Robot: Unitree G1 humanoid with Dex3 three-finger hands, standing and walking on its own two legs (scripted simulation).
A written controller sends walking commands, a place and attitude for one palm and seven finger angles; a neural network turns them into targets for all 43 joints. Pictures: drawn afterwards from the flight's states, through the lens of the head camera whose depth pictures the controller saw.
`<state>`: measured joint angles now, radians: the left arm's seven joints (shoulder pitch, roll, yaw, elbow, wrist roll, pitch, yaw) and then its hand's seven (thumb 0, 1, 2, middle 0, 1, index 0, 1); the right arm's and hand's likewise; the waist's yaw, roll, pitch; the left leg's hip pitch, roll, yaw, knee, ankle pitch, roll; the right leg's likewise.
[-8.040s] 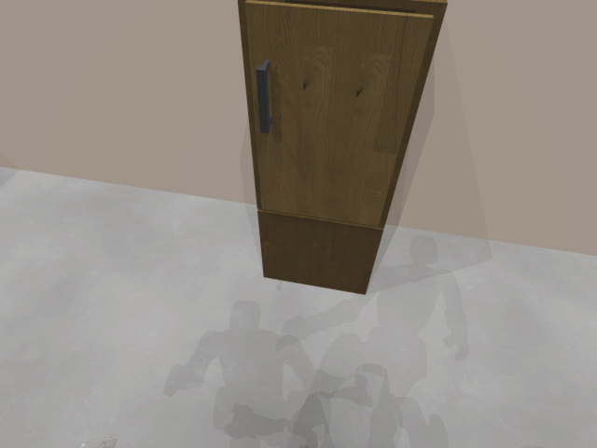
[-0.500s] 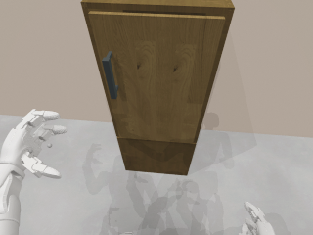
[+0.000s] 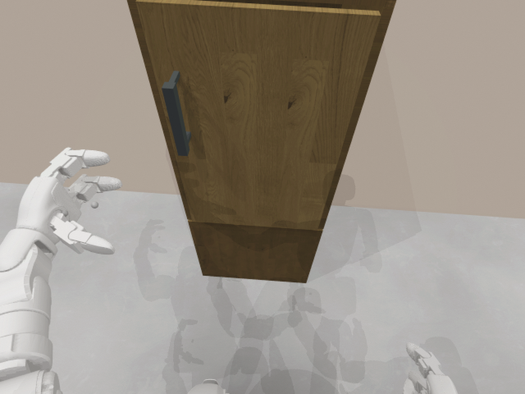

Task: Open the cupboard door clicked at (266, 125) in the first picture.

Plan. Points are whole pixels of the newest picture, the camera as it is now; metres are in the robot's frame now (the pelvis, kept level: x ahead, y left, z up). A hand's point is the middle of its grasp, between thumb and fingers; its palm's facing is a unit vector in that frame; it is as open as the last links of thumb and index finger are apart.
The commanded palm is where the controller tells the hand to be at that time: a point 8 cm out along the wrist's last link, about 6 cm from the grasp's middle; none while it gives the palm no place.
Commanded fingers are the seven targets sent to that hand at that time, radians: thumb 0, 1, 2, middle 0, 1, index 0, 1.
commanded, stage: move the hooked fingers beside the handle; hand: left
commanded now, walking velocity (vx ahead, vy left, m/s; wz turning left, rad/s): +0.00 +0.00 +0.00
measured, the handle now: (179, 115) +0.58 +0.19 +0.09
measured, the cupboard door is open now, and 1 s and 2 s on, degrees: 0 0 0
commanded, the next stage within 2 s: slide the fingers in behind the handle in 2.00 s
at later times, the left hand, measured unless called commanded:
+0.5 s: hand (113, 173) +0.41 +0.26 +0.11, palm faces -0.02 -1.00 +0.01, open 14.0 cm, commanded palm +0.39 +0.30 +0.10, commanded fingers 0.00 -0.50 0.30 -0.30 -1.20 -0.30 -1.20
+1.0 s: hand (138, 141) +0.49 +0.24 +0.11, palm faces -0.02 -1.00 +0.01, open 14.0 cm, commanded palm +0.48 +0.29 +0.10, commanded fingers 0.00 -0.50 0.30 -0.30 -1.20 -0.30 -1.20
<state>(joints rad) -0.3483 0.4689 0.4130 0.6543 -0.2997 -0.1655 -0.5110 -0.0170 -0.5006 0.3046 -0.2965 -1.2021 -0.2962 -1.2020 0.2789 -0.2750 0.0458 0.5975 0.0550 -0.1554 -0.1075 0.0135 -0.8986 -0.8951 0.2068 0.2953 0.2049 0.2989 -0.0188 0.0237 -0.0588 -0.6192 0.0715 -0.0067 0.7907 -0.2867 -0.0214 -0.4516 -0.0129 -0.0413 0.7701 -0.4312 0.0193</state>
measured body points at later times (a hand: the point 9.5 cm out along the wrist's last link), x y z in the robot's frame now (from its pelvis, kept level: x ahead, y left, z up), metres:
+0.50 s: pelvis +0.00 +0.00 -0.01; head +0.05 +0.01 +0.44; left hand +0.40 +0.31 +0.11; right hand +0.09 -0.27 -0.11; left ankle +0.07 +0.13 -0.71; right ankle -0.03 -0.13 -0.71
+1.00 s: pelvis +0.00 +0.00 -0.02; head +0.09 +0.01 +0.42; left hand +0.48 +0.29 +0.11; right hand +0.00 -0.28 -0.13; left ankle +0.07 +0.13 -0.71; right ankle -0.03 -0.13 -0.71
